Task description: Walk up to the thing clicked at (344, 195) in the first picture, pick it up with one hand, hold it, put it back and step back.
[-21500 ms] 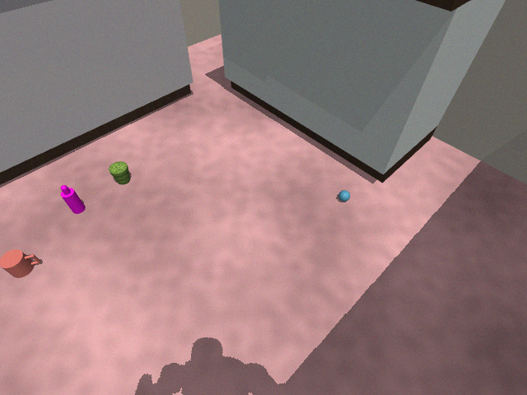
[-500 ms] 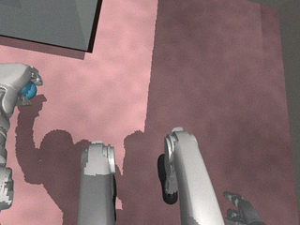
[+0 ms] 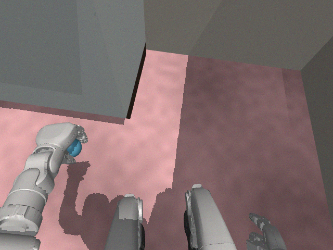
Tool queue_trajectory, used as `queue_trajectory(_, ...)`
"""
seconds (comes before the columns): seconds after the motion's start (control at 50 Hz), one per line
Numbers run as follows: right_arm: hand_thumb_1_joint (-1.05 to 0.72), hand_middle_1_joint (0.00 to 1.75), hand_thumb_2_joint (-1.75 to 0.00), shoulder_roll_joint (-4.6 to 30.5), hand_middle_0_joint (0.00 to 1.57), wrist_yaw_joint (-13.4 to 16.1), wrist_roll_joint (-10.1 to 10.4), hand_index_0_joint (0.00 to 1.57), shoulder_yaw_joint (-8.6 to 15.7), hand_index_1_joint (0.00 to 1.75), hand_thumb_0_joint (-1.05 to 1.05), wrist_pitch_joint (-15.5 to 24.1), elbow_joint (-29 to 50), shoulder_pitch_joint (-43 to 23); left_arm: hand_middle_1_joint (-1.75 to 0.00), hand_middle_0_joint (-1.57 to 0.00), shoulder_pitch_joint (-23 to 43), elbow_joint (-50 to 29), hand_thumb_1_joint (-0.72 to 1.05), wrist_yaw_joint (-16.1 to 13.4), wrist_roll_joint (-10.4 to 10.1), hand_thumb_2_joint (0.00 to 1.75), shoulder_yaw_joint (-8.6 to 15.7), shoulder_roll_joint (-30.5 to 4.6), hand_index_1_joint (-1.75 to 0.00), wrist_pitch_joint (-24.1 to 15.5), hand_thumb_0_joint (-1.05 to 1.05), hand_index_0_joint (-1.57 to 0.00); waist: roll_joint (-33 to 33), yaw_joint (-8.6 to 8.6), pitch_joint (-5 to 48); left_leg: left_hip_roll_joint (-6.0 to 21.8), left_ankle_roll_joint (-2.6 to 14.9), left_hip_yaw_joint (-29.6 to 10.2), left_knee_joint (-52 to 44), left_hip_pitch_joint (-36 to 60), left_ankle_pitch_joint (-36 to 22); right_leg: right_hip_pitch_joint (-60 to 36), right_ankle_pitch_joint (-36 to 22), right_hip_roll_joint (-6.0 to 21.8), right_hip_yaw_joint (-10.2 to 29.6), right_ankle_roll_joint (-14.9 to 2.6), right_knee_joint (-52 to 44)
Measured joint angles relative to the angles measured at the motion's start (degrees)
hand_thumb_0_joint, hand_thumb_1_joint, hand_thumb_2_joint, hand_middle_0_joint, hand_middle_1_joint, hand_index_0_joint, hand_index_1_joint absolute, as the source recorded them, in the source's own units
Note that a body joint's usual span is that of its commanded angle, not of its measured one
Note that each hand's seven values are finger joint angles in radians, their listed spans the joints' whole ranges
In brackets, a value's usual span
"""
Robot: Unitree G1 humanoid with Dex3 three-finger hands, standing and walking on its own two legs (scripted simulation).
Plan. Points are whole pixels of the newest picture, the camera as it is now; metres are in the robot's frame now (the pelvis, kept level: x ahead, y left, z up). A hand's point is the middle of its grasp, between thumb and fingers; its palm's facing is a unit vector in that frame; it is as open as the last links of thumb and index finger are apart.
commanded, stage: lift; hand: left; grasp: from above
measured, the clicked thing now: (70, 147) +0.39 +0.25 -0.10
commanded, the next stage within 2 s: hold in 0.60 s
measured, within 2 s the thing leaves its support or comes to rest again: neither
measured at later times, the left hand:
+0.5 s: hand (62, 131) +0.37 +0.21 +0.04, palm faces -0.45 -0.09 -0.89, open 7.4 cm
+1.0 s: hand (47, 112) +0.39 +0.22 +0.09, palm faces -0.46 -0.06 -0.88, open 7.4 cm
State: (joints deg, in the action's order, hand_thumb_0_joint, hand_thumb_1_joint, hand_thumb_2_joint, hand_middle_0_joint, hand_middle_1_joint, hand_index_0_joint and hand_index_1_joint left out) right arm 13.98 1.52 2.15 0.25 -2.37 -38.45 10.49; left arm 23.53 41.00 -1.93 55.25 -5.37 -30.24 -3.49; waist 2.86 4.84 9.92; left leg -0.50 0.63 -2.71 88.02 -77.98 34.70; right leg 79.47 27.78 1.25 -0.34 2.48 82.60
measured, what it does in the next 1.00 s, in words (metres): rises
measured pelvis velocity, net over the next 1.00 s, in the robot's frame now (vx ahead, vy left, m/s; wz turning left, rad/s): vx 0.08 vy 0.00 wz -0.02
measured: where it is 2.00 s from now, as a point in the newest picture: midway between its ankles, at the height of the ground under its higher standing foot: outside the picture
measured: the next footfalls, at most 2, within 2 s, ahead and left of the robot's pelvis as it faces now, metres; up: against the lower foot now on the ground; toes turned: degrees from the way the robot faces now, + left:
none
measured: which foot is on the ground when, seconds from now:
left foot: down 0.00-1.00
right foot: down 0.00-1.00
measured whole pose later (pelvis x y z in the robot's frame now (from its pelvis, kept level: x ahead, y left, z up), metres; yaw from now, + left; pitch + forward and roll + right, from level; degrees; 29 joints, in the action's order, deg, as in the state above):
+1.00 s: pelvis +0.08 +0.00 +0.15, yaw -1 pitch +8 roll -1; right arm 13.7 2.6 3.2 2.6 -0.9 -41.9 13.7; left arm 17.9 44.4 -2.8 56.4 -11.9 -22.8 0.6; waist 2.3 1.2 5.4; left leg 0.4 0.4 0.3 41.8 -27.2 23.0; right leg 30.5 17.6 0.9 1.7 1.9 39.7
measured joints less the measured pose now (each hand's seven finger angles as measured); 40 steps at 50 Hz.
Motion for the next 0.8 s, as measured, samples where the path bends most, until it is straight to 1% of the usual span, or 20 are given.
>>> queue_trajectory(0.12, -0.91, 0.30, -0.90, -0.14, 0.20, 1.14, 0.32, 0.21, 0.39, 0.30, 0.01, 1.85, -1.46, 1.70, -0.45, -0.90, -1.32, 2.71, 0.37, -2.44, 0.60, 0.17, -0.94, 2.35, -0.38, 0.25, 0.01, -0.93, -0.52, 0.01, -0.85, 0.57, -0.63, 0.24, -8.97, 10.38, -2.27, -9.91, -1.86, -0.39, 0.03, -0.66, -8.10)
queue_trajectory(0.22, -0.91, 0.30, -0.90, 0.23, 0.20, 1.76, 0.51, 0.20, 0.82, 0.30, 0.01, 3.00, -2.71, 3.10, -0.47, -0.88, -2.10, 5.17, 0.38, -4.59, 1.37, 0.17, -1.77, 4.11, -0.39, 1.31, 0.01, -0.92, -0.65, -0.10, -1.04, 1.03, -1.01, 0.46, -15.78, 17.81, -4.00, -17.08, -3.37, -0.74, 0.08, -1.10, -14.44)
queue_trajectory(0.26, -0.91, 0.30, -0.90, 0.38, 0.20, 1.95, 0.55, 0.20, 1.00, 0.30, 0.01, 3.29, -3.16, 3.56, -0.48, -0.87, -2.13, 6.20, 0.38, -5.16, 1.37, 0.18, -2.45, 4.68, -0.40, 1.98, 0.01, -0.91, -0.69, -0.20, -1.27, 1.16, -1.09, 0.58, -18.32, 20.62, -4.65, -19.79, -3.94, -0.84, 0.14, -1.22, -16.80)
queue_trajectory(0.32, -0.91, 0.30, -0.90, 0.49, 0.20, 2.08, 0.55, 0.20, 1.36, 0.30, 0.01, 3.57, -3.75, 4.03, -0.49, -0.86, -2.09, 7.48, 0.38, -5.60, 0.85, 0.19, -3.15, 5.54, -0.41, 2.83, 0.02, -0.90, -0.76, -0.37, -1.84, 1.33, -1.16, 0.82, -21.99, 24.62, -5.65, -23.64, -4.81, -0.96, 0.30, -1.33, -20.22)
queue_trajectory(0.42, -0.91, 0.30, -0.90, 0.43, 0.20, 2.13, 0.57, 0.20, 1.81, 0.30, 0.01, 3.58, -4.45, 4.44, -0.51, -0.85, -2.29, 8.32, 0.38, -5.74, 0.26, 0.21, -4.05, 6.55, -0.42, 3.77, 0.02, -0.89, -0.94, -0.74, -2.88, 1.48, -1.17, 1.27, -27.66, 30.53, -7.24, -29.31, -6.21, -1.06, 0.63, -1.38, -25.46)
queue_trajectory(0.6, -0.91, 0.30, -0.89, 0.00, 0.20, 1.98, 0.62, 0.20, 2.06, 0.30, 0.01, 3.20, -5.07, 4.07, -0.53, -0.82, -2.79, 7.81, 0.39, -5.23, 0.29, 0.22, -5.02, 7.49, -0.43, 4.56, 0.02, -0.87, -1.01, -1.76, -4.10, 1.42, -0.94, 1.95, -35.69, 38.97, -9.35, -37.52, -8.11, -0.93, 1.16, -1.19, -33.06)
queue_trajectory(0.68, -0.90, 0.30, -0.89, -0.26, 0.20, 1.76, 0.71, 0.20, 2.10, 0.30, 0.01, 2.93, -4.83, 3.77, -0.55, -0.81, -3.19, 7.29, 0.39, -4.59, -0.01, 0.22, -5.38, 7.83, -0.44, 4.98, 0.02, -0.86, -0.97, -2.17, -4.36, 1.34, -0.76, 2.23, -38.60, 42.10, -10.06, -40.61, -8.80, -0.83, 1.38, -1.03, -35.91)
queue_trajectory(0.8, -0.90, 0.30, -0.89, -0.49, 0.20, 1.56, 0.77, 0.20, 2.14, 0.30, 0.01, 2.54, -4.40, 3.34, -0.57, -0.79, -4.33, 5.95, 0.40, -3.24, 0.43, 0.23, -5.97, 7.94, -0.45, 4.89, 0.03, -0.85, -0.84, -2.77, -4.48, 1.17, -0.50, 2.63, -42.18, 46.02, -10.83, -44.43, -9.56, -0.64, 1.72, -0.79, -39.39)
